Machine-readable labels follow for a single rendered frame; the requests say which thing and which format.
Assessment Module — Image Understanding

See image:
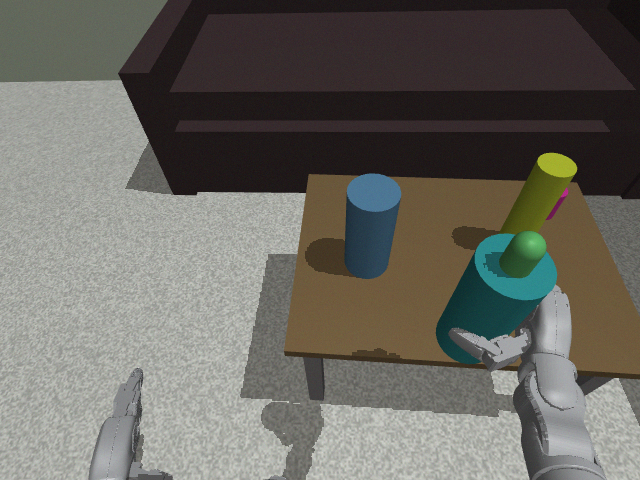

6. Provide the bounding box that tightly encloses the right robot hand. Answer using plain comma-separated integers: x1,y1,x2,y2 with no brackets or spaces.
448,284,572,372

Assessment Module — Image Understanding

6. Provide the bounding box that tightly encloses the coffee table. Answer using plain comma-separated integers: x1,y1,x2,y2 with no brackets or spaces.
284,174,640,401

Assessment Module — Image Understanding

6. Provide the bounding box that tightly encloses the right robot arm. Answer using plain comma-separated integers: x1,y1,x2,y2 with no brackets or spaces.
513,353,607,480

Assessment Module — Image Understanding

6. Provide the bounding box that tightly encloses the sofa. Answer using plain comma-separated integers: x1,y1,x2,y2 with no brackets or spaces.
118,0,640,199

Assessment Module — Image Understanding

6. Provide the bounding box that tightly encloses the left robot hand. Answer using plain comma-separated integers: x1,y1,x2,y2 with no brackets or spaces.
88,368,173,480

